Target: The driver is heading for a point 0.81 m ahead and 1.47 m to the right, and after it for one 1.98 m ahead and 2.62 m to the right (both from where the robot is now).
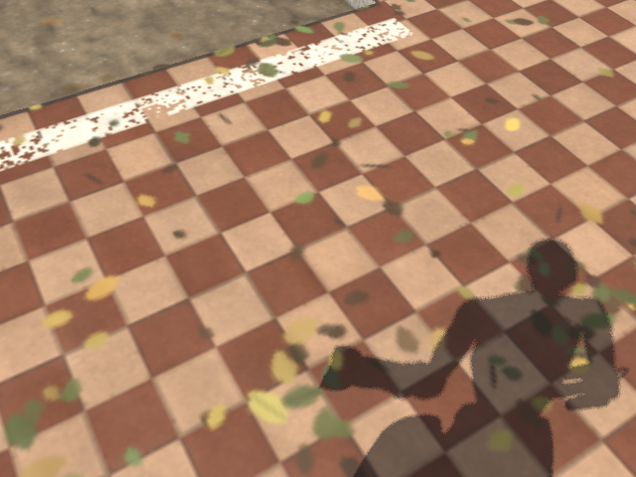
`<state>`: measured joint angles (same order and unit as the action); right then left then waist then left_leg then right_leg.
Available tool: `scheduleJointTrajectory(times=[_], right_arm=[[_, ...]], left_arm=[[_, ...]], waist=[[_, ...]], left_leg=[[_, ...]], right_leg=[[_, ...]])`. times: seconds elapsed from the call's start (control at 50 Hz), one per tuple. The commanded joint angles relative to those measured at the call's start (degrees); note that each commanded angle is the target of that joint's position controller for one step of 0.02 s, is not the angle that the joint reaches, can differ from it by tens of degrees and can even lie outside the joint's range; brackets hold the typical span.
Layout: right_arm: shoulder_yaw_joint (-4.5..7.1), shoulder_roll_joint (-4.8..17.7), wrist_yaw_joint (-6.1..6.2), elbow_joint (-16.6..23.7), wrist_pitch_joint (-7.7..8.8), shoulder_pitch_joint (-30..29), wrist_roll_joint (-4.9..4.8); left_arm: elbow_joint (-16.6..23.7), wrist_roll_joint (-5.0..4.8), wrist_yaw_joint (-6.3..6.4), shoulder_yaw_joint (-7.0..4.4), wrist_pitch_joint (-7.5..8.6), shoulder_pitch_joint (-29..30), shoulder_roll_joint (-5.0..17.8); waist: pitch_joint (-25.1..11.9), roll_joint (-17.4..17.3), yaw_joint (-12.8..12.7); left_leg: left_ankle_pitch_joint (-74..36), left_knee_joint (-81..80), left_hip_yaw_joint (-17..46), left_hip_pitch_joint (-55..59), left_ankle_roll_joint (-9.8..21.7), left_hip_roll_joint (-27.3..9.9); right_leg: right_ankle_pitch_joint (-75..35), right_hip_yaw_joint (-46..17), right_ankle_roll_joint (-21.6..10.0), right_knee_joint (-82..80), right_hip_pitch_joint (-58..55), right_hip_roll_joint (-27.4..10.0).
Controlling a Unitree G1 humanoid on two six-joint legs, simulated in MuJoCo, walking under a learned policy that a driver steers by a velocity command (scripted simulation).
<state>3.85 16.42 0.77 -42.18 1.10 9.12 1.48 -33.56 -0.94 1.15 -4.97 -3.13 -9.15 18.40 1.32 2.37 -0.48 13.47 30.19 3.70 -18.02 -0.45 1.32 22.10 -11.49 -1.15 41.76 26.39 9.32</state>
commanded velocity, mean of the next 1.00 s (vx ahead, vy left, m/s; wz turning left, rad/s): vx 0.00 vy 0.00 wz -0.58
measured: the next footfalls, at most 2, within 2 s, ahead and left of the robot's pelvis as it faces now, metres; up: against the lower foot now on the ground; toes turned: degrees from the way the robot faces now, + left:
right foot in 0.36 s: +0.00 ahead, -0.14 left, +0.00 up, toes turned -14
left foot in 0.82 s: +0.10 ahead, +0.06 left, +0.00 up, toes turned -35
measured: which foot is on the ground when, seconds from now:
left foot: down 0.00-0.36, up 0.38-0.80, down 0.82-1.00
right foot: up 0.00-0.34, down 0.36-0.82, up 0.84-1.00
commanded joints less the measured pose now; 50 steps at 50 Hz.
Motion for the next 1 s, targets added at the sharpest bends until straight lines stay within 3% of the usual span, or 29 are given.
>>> scheduleJointTrajectory(times=[0.02, 0.04, 0.06, 0.12, 0.2, 0.26, 0.32, 0.34, 0.36, 0.38, 0.4, 0.42, 0.46, 0.48, 0.52, 0.6, 0.68, 0.76, 0.8, 0.82, 0.84, 0.86, 0.88, 0.9, 0.92, 0.94, 1.0], right_arm=[[2.2, 7.83, 0.74, 5.75, 0.6, -3.91, 0.33], [1.92, 6.92, 0.97, 6.09, 0.39, -4.85, -0.5], [1.65, 6.41, 1.14, 6.1, 0.22, -4.48, -1.15], [1.8, 7.3, 1.58, 5.71, -0.84, -1.81, -0.61], [2.95, 10.36, 1.45, 5.43, -1.7, -0.66, -0.79], [3.49, 11.64, 0.73, 5.22, -1.68, -1.11, -1.61], [3.6, 11.7, 0.45, 4.75, -1.42, -2.36, -3.19], [3.22, 10.04, 0.37, 3.81, -1.19, -0.53, -3.4], [2.55, 7.26, 0.11, 3.38, -0.98, 1.88, -1.98], [1.06, 4.05, 0.1, 7.29, -0.73, -0.88, 0.84], [2.03, 7.15, 0.7, 7.97, -0.45, -6.34, -0.16], [2.47, 8.33, 0.84, 7.86, -0.65, -6.75, -1.41], [2.95, 8.73, 1.57, 6.35, -1.07, -4.97, -0.93], [3.05, 8.64, 1.6, 6.06, -1.16, -4.06, -0.62], [2.8, 7.43, 1.19, 5.56, -1.03, -2.36, -0.95], [1.92, 5.56, 0.9, 6.28, -0.9, -4.44, -1.18], [1.9, 5.93, 0.25, 6.88, -0.36, -5.19, -1.58], [2.2, 6.34, -0.55, 7.12, 0.55, -3.76, -2.02], [2.5, 6.19, -0.82, 6.14, 1.02, -0.41, -1.85], [3.11, 8.25, -0.59, 5.88, 1.05, 1.09, -1.28], [3.71, 12.32, -0.12, 6.85, 0.59, -0.1, -0.24], [3.91, 13.05, -0.39, 6.59, 0.52, 0.15, 1.33], [2.99, 10.0, -0.17, 7.7, 0.7, -1.9, 0.64], [2.26, 7.44, 0.19, 8.0, 0.62, -3.79, 0.06], [1.98, 6.78, 0.41, 8.21, 0.41, -4.98, -0.67], [1.72, 6.54, 0.56, 8.04, 0.3, -4.88, -1.31], [1.61, 6.97, 0.84, 7.06, -0.42, -2.22, -0.84]], left_arm=[[2.81, 0.24, -0.17, -3.8, 1.16, -3.37, 10.83], [1.55, 0.14, 0.07, -3.52, 0.51, -4.48, 9.09], [1.36, 0.12, 0.04, -3.06, -0.02, -4.62, 7.6], [3.16, -0.81, -0.4, -1.82, -0.3, -0.32, 4.64], [5.12, -0.31, -1.12, -0.75, -0.18, 2.88, 3.14], [5.2, -0.35, -1.68, -1.05, -0.44, 2.01, 4.22], [3.98, -0.39, -2.22, -1.65, -0.73, -1.88, 4.37], [3.05, -0.29, -1.94, -2.21, -0.7, -4.22, 5.22], [2.97, -0.38, -1.3, -3.48, -0.45, -6.62, 9.23], [4.56, 0.71, -0.74, -4.61, 0.07, -6.23, 16.49], [4.54, 2.58, -1.31, -3.73, 1.56, -8.18, 13.06], [3.76, 2.55, -1.3, -2.85, 2.54, -5.93, 11.38], [3.82, 0.32, -0.53, -1.98, 2.7, -0.25, 8.57], [4.02, 0.15, -0.12, -1.56, 2.42, 1.17, 8.19], [4.06, 0.74, 0.38, -1.29, 2.05, 1.41, 7.91], [3.38, 0.49, 0.83, -1.65, 1.76, 0.07, 8.8], [3.42, 0.58, 0.4, -2.03, 1.33, 0.5, 9.78], [3.47, -0.03, -0.14, -2.08, 0.87, 1.72, 9.79], [3.72, -0.84, 0.11, -1.87, 0.54, 3.61, 9.17], [3.67, -0.79, 0.34, -1.45, 0.54, 2.38, 7.57], [3.62, -0.19, 0.26, -0.63, 0.66, -0.7, 4.35], [4.42, -0.42, 0.43, -1.92, 1.19, -0.13, 8.13], [3.05, 0.28, 0.45, -3.26, 1.37, -2.14, 11.94], [1.55, -0.01, 0.4, -3.62, 1.13, -2.5, 11.91], [0.29, 0.0, 0.66, -3.3, 0.55, -3.32, 9.82], [0.16, 0.07, 0.68, -2.81, 0.18, -3.1, 8.23], [1.1, -0.28, 0.45, -1.34, 0.32, -0.23, 4.49]], waist=[[-4.7, -10.88, -1.64], [-4.43, -9.18, -1.91], [-3.81, -9.21, -1.17], [-3.15, -11.4, 1.35], [-5.17, -13.65, 3.35], [-5.69, -14.64, 3.15], [-5.77, -13.62, 0.31], [-6.32, -11.2, -0.47], [-7.5, -0.63, -0.31], [-6.92, 17.48, 0.52], [-10.69, 10.76, -4.76], [-8.19, 7.5, -2.92], [-5.39, 4.55, -0.32], [-5.46, 5.15, 0.61], [-6.89, 5.15, 1.29], [-6.3, 5.36, -0.07], [-5.41, 6.44, -0.81], [-6.01, 7.07, -0.41], [-6.57, 6.38, 2.14], [-7.71, 3.49, 1.95], [-8.15, -10.15, -0.87], [-5.12, -19.18, -0.43], [-4.58, -13.46, -0.92], [-3.77, -10.45, -1.38], [-3.07, -9.0, -1.7], [-2.33, -9.15, -0.92], [-3.45, -10.86, 0.98]], left_leg=[[-21.74, -10.85, 17.06, 8.3, 13.06, -20.55], [-21.17, -9.7, 12.66, 9.52, 10.92, -17.43], [-22.87, -9.36, 10.47, 10.53, 10.92, -16.81], [-23.21, -10.28, 4.83, 13.34, 11.69, -14.86], [-23.78, -9.96, 1.94, 14.91, 12.6, -17.15], [-23.53, -9.36, 0.27, 13.04, 12.33, -18.5], [-20.84, -4.8, -2.05, 11.06, 9.46, -18.46], [-16.64, -0.58, -4.54, 7.43, 6.43, -16.87], [-4.28, 10.96, -9.98, -2.76, 1.15, -12.6], [24.15, 26.27, -11.43, -20.77, -4.15, -3.8], [26.6, 36.28, -1.8, -21.51, -4.19, -2.76], [22.23, 38.9, -0.21, -21.94, -3.37, -3.77], [13.45, 35.72, 0.52, -21.83, -3.26, -4.74], [10.53, 35.98, 0.14, -19.17, -3.75, -3.97], [7.1, 34.7, -0.43, -16.42, -4.45, -2.4], [5.62, 22.33, 0.34, -14.5, -4.92, -1.13], [7.63, 14.17, 1.17, -9.32, -4.23, 0.3], [7.73, 5.44, 1.48, -4.26, -2.9, 1.44], [-1.22, -6.8, 0.41, 3.19, -1.52, 1.2], [-7.12, -9.72, 3.5, 9.84, 0.39, -3.93], [-15.64, -11.66, 15.05, 15.3, 5.96, -15.88], [-22.58, -13.31, 25.98, 11.43, 15.66, -24.04], [-21.74, -12.85, 23.29, 10.16, 17.23, -24.74], [-19.18, -11.98, 17.61, 9.07, 14.75, -20.59], [-16.3, -11.39, 13.33, 9.37, 12.49, -17.04], [-18.28, -11.04, 11.54, 10.03, 12.46, -16.27], [-22.5, -10.7, 6.55, 12.7, 13.12, -14.06]], right_leg=[[7.95, 2.16, 3.44, 23.27, 8.56, -3.82], [5.39, 3.08, 4.54, 26.27, 9.3, -4.29], [3.54, 3.59, 5.47, 29.04, 10.92, -4.8], [0.57, 8.16, 6.96, 23.4, 11.7, -6.82], [1.85, 11.07, 6.93, 10.93, 5.14, -9.92], [1.19, 13.86, 5.37, 2.89, -1.32, -9.8], [-7.65, 16.03, 1.79, -11.59, -9.34, -8.53], [-12.93, 15.24, -0.17, -17.4, -15.87, -7.51], [-28.21, 4.68, -3.32, -20.15, -26.27, -14.04], [-45.62, -17.43, -14.6, -19.63, -30.72, -29.62], [-42.34, -19.21, -20.34, -21.14, -27.24, -31.51], [-37.57, -13.85, -17.91, -21.53, -25.08, -28.33], [-30.9, -8.49, -12.43, -21.43, -22.15, -22.96], [-32.74, -7.11, -11.96, -21.46, -19.64, -21.46], [-32.58, -6.24, -12.09, -21.53, -18.46, -19.99], [-25.37, -8.86, -11.95, -21.02, -18.95, -18.88], [-20.37, -13.95, -12.28, -20.42, -15.93, -18.64], [-24.2, -19.05, -11.48, -18.19, -16.67, -17.72], [-23.56, -18.78, -8.78, -15.43, -14.85, -15.12], [-16.09, -16.55, -5.88, -11.97, -10.57, -12.65], [1.74, -6.91, -2.02, -0.04, -2.06, -5.79], [16.36, 1.28, 1.18, 12.04, 6.04, -1.08], [13.61, 0.93, 3.3, 22.15, 6.72, -5.16], [9.94, 1.37, 4.28, 25.48, 6.41, -5.67], [7.19, 1.86, 5.33, 27.36, 6.85, -5.72], [5.1, 2.0, 6.15, 28.58, 8.14, -5.62], [3.56, 5.33, 7.27, 20.65, 6.15, -6.05]])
